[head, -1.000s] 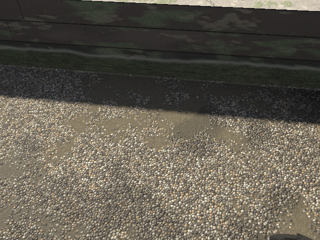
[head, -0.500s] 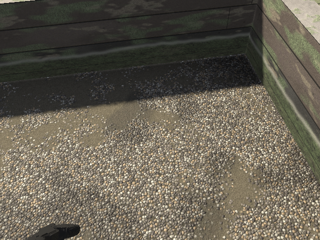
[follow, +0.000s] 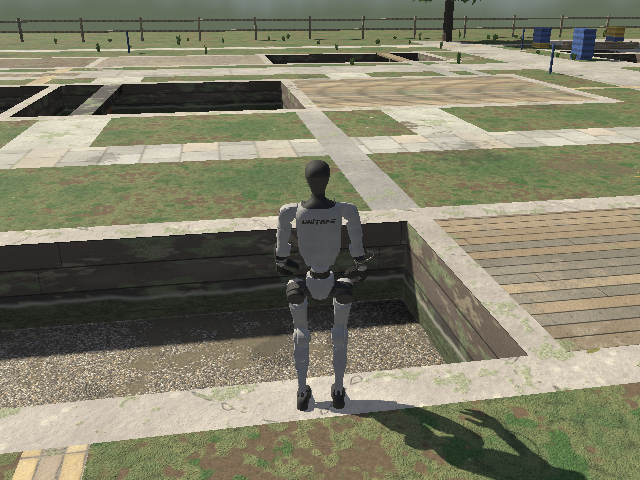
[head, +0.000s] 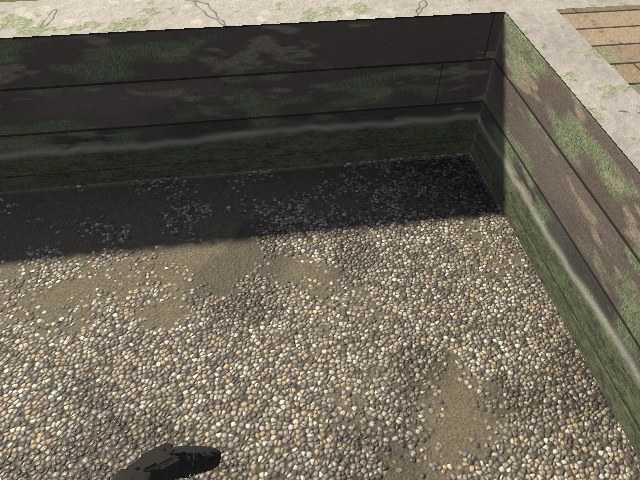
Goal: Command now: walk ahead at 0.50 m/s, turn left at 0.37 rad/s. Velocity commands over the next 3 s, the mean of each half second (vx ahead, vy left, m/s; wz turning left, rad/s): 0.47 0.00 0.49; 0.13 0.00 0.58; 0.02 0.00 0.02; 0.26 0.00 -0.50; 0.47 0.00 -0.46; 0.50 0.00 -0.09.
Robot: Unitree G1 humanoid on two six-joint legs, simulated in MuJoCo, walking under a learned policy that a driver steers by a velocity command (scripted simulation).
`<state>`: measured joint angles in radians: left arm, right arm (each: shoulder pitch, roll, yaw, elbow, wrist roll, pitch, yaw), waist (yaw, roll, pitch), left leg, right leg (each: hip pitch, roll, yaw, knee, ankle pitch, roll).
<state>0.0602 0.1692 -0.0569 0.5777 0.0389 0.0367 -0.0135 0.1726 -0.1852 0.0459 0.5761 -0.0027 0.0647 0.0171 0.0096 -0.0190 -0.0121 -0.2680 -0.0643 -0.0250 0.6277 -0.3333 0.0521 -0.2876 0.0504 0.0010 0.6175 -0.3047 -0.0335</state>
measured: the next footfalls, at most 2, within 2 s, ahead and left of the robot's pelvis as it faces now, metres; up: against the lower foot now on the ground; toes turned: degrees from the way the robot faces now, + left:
right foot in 1.22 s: +0.03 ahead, -0.10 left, +0.00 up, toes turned +3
left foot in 1.54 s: -0.04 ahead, +0.10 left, +0.00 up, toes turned +22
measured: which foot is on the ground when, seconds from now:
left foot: down 0.00-1.00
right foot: down 0.00-0.86, up 0.88-1.00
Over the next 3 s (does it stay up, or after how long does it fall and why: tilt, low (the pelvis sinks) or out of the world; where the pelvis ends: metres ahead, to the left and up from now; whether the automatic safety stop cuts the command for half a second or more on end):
stays up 0.02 -0.01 -0.01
